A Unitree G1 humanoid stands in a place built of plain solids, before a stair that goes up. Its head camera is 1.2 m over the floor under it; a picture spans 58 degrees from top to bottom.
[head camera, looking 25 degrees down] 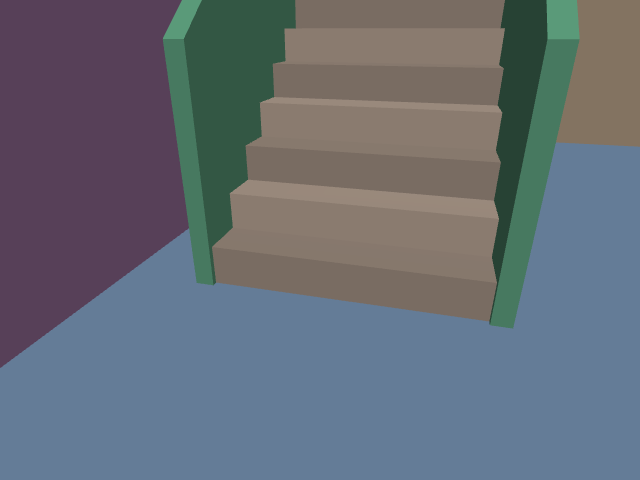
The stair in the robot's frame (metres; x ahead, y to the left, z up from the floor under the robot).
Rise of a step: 0.21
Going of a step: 0.25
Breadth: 1.40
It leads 15 degrees to the right of straight ahead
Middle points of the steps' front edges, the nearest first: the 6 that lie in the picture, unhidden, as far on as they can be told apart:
1.85 -0.11 0.21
2.10 -0.18 0.42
2.34 -0.24 0.63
2.59 -0.31 0.84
2.83 -0.37 1.05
3.08 -0.44 1.26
